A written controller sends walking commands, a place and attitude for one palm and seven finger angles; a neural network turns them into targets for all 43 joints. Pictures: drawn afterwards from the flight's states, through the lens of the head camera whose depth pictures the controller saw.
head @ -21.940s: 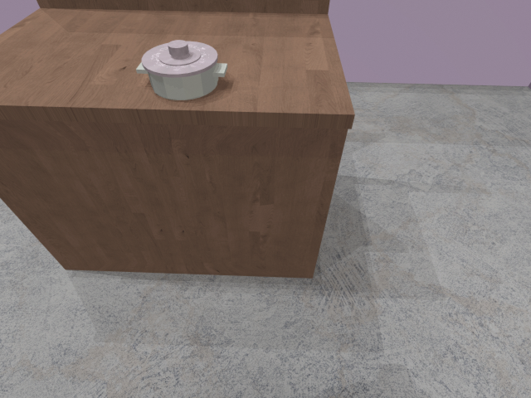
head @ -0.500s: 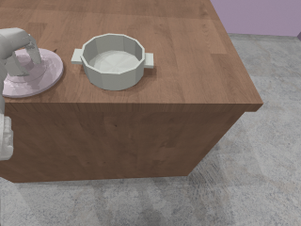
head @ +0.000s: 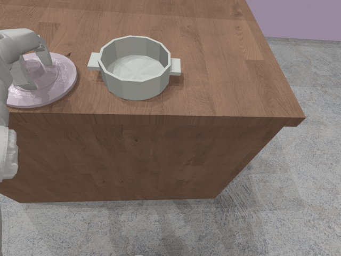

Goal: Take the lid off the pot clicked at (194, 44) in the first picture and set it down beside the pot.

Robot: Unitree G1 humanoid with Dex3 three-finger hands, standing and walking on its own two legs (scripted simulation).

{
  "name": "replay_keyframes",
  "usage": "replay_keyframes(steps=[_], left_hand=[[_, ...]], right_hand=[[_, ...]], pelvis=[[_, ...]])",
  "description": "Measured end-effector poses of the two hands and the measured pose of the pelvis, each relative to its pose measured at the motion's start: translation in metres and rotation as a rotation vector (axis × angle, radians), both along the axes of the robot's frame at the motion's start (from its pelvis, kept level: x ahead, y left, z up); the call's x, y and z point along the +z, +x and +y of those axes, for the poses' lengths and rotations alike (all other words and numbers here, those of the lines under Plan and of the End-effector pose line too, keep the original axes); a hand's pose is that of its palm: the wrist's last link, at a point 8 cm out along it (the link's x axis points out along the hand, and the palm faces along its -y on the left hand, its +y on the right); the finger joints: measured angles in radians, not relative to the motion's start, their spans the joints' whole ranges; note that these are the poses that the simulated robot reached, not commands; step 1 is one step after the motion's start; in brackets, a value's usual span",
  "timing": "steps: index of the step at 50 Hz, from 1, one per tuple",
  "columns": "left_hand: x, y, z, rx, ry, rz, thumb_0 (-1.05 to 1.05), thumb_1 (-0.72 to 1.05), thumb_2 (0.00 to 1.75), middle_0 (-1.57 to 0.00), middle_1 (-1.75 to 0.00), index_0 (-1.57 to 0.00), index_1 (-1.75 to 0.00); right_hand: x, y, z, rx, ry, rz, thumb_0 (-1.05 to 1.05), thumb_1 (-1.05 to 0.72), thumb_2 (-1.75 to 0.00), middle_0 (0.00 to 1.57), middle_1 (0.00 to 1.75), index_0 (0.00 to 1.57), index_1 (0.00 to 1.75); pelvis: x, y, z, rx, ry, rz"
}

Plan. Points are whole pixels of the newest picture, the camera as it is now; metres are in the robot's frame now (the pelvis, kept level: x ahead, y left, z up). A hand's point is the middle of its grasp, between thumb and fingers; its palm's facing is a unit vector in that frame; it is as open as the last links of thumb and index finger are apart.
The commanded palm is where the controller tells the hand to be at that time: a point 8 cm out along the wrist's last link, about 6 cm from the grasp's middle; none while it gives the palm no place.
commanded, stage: open the fingers wide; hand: left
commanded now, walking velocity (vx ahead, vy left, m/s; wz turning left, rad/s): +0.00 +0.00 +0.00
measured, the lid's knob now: (31, 69) +0.52 +0.30 +0.12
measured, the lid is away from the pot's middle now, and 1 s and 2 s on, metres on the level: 0.23 0.23 0.23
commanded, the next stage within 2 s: raise the empty hand in 0.28 s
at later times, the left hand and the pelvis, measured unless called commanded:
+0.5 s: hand (23, 69) +0.49 +0.29 +0.15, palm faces -0.40 -0.09 -0.91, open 11.0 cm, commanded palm +0.52 +0.28 +0.21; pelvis +0.00 +0.00 +0.00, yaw +0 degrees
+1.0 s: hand (7, 48) +0.48 +0.29 +0.21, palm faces -0.34 -0.10 -0.93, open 11.0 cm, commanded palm +0.51 +0.28 +0.27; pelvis +0.00 +0.00 +0.01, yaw +1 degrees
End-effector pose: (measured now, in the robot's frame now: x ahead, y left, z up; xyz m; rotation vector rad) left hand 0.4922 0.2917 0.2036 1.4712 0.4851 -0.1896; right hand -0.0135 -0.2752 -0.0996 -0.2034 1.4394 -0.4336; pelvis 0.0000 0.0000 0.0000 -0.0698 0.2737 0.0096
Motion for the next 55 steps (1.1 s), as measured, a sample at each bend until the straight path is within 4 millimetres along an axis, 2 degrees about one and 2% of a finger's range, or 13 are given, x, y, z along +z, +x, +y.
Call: replay_keyframes(steps=[11, 24, 42, 55], left_hand=[[0.0, 0.002, -0.001, -0.003, -0.002, -0.001, 0.0, -0.05, 0.8, -0.46, -0.78, -0.44, -0.75], [0.001, -0.001, 0.001, -0.007, 0.004, -0.007, 0.0, -0.08, 0.81, -0.44, -0.73, -0.44, -0.72], [0.047, -0.008, 0.0, 0.022, 0.014, -0.064, 0.0, -0.08, 0.82, -0.44, -0.72, -0.45, -0.71], [0.07, -0.014, -0.002, 0.065, 0.014, -0.078, 0.0, -0.08, 0.82, -0.44, -0.72, -0.45, -0.71]], right_hand=[[0.002, -0.014, 0.0, -0.017, -0.009, 0.015, 0.0, -0.9, -0.89, 0.2, 0.3, 0.2, 0.3], [0.004, -0.009, -0.002, -0.006, -0.016, -0.001, 0.0, -0.9, -0.89, 0.2, 0.3, 0.2, 0.3], [0.003, 0.017, -0.001, 0.03, 0.015, -0.065, 0.0, -0.9, -0.89, 0.2, 0.3, 0.2, 0.3], [0.006, 0.027, -0.006, 0.057, 0.015, -0.092, 0.0, -0.9, -0.89, 0.2, 0.3, 0.2, 0.3]], pelvis=[[0.0, -0.002, 0.001, -0.004, -0.001, 0.001], [0.001, -0.003, 0.002, -0.003, -0.001, -0.002], [0.006, 0.0, -0.001, 0.009, 0.006, -0.031], [0.009, -0.002, -0.005, 0.017, 0.013, -0.053]])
